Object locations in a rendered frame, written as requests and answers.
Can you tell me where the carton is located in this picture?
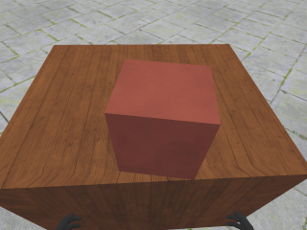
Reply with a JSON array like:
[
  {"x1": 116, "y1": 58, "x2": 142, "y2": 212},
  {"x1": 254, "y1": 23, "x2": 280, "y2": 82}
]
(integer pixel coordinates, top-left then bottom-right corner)
[{"x1": 105, "y1": 58, "x2": 221, "y2": 180}]

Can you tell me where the left robot hand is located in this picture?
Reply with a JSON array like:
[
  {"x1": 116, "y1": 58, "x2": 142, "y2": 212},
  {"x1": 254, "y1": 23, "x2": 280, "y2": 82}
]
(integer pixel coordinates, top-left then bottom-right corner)
[{"x1": 56, "y1": 213, "x2": 82, "y2": 230}]

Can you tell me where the right robot hand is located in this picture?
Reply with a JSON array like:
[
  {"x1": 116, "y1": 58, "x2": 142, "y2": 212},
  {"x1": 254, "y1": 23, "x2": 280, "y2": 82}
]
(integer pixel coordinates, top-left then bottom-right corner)
[{"x1": 225, "y1": 211, "x2": 254, "y2": 230}]

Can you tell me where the pedestal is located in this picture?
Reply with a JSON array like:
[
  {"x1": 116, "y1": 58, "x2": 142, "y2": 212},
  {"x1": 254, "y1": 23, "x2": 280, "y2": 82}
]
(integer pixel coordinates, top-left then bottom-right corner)
[{"x1": 0, "y1": 44, "x2": 307, "y2": 230}]

